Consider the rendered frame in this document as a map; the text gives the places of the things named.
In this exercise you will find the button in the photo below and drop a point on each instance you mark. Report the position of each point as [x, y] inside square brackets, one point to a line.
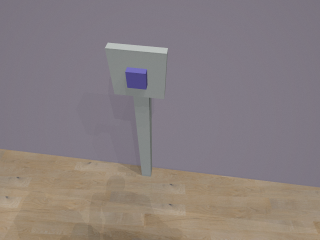
[136, 78]

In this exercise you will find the panel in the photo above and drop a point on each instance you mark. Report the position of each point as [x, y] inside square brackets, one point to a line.
[154, 59]

